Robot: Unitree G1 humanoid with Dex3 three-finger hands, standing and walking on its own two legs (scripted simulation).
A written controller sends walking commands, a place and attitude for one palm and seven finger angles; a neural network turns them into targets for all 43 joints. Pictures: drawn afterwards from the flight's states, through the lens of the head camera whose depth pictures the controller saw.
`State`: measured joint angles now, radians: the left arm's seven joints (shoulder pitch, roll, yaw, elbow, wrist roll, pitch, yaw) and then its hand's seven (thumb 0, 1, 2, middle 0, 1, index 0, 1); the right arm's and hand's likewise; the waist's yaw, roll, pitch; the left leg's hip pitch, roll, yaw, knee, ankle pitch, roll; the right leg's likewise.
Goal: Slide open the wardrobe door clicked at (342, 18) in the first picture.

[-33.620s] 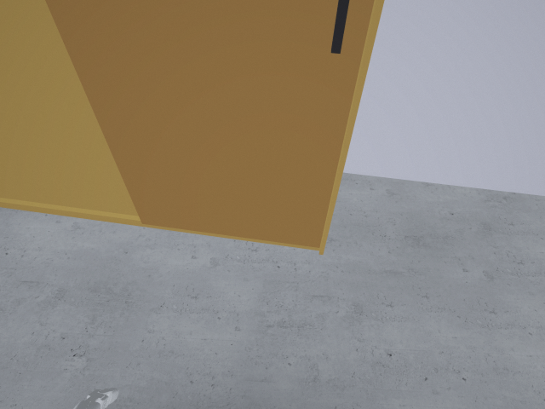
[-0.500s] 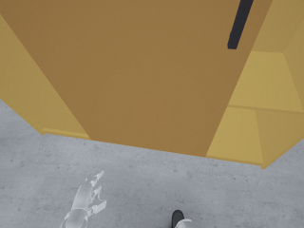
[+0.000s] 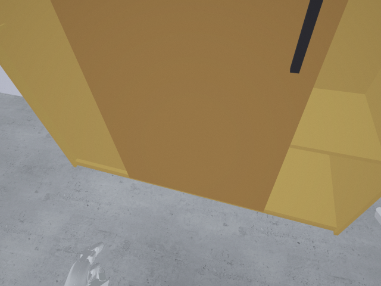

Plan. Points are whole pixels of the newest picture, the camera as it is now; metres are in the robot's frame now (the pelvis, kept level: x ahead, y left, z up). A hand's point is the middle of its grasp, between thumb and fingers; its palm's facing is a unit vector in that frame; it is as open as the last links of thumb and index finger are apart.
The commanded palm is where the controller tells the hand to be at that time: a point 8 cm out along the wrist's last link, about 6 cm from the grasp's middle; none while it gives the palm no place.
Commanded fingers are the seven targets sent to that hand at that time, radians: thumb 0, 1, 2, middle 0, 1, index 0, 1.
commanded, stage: stop stepping back and stand still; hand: right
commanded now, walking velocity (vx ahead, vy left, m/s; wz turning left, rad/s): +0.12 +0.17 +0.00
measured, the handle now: (306, 27) +0.62 -0.23 +0.25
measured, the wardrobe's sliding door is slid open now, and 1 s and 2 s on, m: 0.36 0.36 0.36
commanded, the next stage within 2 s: let the arm hang, fingers relaxed in 0.76 s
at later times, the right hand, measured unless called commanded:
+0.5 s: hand out of the picture +0.19 -0.28 +0.14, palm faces +0.47 +0.82 -0.34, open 7.4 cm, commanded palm +0.12 -0.32 +0.18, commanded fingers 0.00 -0.90 -0.90 0.20 0.30 0.20 0.30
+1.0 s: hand out of the picture +0.13 -0.30 -0.05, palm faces +0.12 +0.90 -0.43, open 7.4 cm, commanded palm none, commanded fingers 0.00 -0.90 -0.90 0.20 0.30 0.20 0.30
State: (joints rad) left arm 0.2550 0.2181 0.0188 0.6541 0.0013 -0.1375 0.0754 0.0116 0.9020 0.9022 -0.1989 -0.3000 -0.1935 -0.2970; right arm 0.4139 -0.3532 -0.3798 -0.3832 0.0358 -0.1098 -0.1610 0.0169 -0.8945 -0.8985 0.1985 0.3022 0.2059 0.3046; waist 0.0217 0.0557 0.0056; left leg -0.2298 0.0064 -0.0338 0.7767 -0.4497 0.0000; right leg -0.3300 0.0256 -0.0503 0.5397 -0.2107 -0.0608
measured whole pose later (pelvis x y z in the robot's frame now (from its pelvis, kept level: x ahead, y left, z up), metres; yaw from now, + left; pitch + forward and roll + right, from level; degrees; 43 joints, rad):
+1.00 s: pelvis -0.05 -0.05 -0.01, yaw -3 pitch +1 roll +0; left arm 0.14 0.31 0.00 0.76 0.03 -0.03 -0.01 0.01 0.90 0.90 -0.21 -0.30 -0.20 -0.30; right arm 0.29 -0.33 -0.11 0.31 -0.03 0.02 -0.01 0.00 -0.90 -0.90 0.20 0.30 0.20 0.30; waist 0.00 -0.06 0.00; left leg -0.30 0.06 0.07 0.64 -0.36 -0.02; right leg -0.41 -0.01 -0.07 0.63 -0.24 -0.04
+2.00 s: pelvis -0.02 -0.03 +0.01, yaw -4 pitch +0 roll +0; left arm 0.07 0.33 0.01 1.10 0.02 0.00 0.00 0.00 0.90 0.90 -0.20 -0.30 -0.20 -0.30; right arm 0.08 -0.30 0.00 1.08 -0.02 -0.02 0.01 0.00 -0.91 -0.90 0.20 0.30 0.20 0.30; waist 0.01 -0.01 0.04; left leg -0.10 0.03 0.05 0.36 -0.26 -0.01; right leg -0.22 -0.01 -0.05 0.36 -0.14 -0.01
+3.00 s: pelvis -0.01 -0.02 +0.02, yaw -3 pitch -1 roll +0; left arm 0.10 0.33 0.00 1.13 0.02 0.01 0.01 0.00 0.90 0.90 -0.20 -0.30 -0.20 -0.30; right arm 0.12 -0.32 0.00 1.12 -0.02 -0.01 0.00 0.00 -0.90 -0.90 0.20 0.30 0.21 0.30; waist 0.01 0.00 0.05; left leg -0.03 0.00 0.04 0.29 -0.24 0.01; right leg -0.15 -0.03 -0.06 0.32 -0.14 0.01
